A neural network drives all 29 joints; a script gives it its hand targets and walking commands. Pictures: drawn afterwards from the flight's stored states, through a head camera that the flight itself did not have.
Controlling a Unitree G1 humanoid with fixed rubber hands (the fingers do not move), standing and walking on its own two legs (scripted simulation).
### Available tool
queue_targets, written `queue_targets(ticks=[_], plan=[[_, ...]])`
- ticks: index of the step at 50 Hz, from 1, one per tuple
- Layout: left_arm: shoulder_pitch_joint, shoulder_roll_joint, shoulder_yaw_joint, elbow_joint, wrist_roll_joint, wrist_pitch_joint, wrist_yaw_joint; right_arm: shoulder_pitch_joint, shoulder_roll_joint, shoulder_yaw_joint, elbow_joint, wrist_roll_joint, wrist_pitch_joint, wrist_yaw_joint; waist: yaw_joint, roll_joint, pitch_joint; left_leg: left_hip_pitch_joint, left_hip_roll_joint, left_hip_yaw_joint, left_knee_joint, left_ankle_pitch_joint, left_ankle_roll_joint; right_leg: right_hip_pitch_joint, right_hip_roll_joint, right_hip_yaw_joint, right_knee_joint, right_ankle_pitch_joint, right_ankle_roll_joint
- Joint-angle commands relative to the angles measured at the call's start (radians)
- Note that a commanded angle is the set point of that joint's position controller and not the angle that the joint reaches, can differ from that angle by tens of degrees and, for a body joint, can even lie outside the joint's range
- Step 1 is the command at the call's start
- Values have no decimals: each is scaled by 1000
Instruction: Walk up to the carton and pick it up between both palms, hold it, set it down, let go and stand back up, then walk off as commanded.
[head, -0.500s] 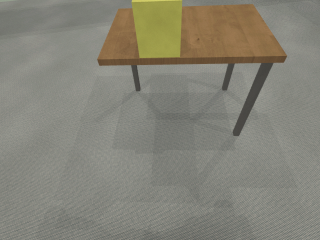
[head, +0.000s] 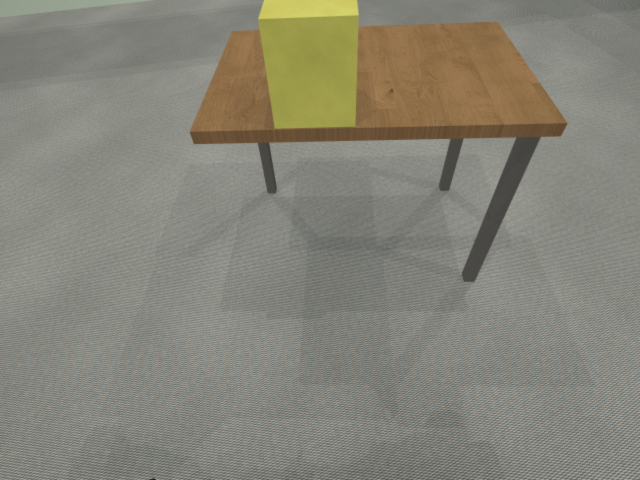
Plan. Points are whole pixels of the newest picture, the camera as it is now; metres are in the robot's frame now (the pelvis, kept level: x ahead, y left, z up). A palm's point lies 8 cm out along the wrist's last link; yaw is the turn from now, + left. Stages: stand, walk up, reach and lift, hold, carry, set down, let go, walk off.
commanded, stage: stand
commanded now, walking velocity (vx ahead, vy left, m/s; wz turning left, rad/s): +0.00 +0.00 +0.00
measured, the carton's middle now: (313, 57) +1.00 +0.05 +0.05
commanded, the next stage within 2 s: none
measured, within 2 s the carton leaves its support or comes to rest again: neither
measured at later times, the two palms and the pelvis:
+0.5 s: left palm out of the picture +0.09 +0.28 -0.12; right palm out of the picture +0.09 -0.28 -0.13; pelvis +0.03 +0.00 +0.00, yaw +0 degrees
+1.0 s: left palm out of the picture +0.11 +0.28 -0.12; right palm out of the picture +0.10 -0.29 -0.13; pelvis +0.04 -0.01 +0.00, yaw +0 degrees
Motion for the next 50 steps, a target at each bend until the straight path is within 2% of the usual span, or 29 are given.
queue_targets(ticks=[1, 26, 50], plan=[[-52, 242, 39, -62, -2, -25, 15, -20, -231, -38, -57, 2, -22, -16, 5, -6, -65, -100, 92, -72, -99, 87, 39, 101, -145, 134, -80, 13, 1], [-37, 244, 45, -61, -1, -27, 28, -48, -242, -41, -61, 7, -15, -22, -4, -12, -94, -29, 100, -48, -105, 197, 32, 156, -153, 122, -61, 233, 2], [-29, 247, 55, -77, -1, -24, 33, -36, -242, -39, -80, 4, -10, -25, -5, -14, -78, -21, 103, -31, -108, 190, 34, 161, -150, 122, -61, 262, 2]])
